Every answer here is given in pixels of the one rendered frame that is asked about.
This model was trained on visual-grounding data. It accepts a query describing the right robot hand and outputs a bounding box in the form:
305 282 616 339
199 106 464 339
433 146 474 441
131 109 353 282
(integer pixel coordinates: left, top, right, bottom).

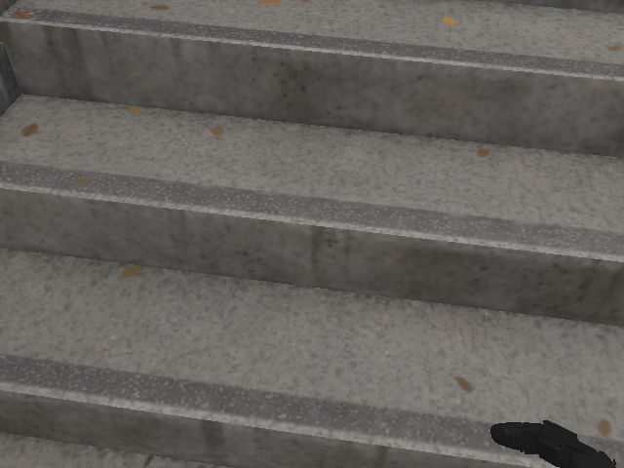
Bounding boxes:
490 420 616 468

